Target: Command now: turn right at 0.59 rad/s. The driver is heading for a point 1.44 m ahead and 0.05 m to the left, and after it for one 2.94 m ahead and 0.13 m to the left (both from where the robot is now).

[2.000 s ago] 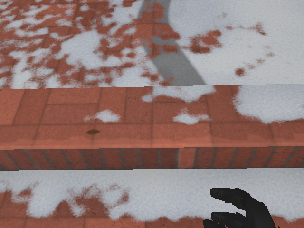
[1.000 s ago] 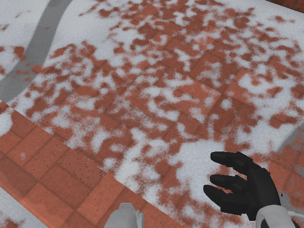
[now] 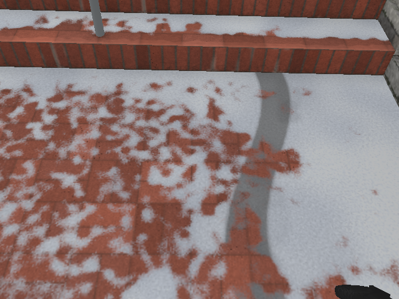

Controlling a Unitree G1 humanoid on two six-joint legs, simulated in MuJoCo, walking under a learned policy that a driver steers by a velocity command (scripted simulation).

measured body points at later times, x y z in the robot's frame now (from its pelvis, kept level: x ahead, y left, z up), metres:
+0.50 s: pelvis +0.03 -0.01 +0.01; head +0.03 -0.02 +0.46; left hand +0.23 +0.18 -0.08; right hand +0.10 -0.26 -0.11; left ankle +0.07 +0.11 -0.72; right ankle +0.03 -0.10 -0.73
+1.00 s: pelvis +0.15 -0.01 +0.01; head +0.15 +0.01 +0.46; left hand +0.32 +0.23 -0.09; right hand +0.12 -0.27 -0.10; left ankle +0.07 +0.10 -0.72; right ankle +0.13 -0.11 -0.66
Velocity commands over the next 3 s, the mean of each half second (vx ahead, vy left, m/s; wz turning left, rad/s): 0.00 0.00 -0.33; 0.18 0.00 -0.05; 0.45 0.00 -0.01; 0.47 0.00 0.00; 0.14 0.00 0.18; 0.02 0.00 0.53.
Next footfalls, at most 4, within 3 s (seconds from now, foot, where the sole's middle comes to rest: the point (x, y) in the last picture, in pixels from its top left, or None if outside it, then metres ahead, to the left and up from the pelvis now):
0.38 right None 0.07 -0.11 -0.76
1.22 right None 0.42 -0.17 -0.76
1.76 left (221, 219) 0.77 -0.04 -0.76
2.22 right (272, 180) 0.96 -0.24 -0.76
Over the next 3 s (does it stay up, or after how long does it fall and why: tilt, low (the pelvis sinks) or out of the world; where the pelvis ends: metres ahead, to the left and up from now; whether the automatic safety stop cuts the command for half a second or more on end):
stays up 0.84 -0.12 0.02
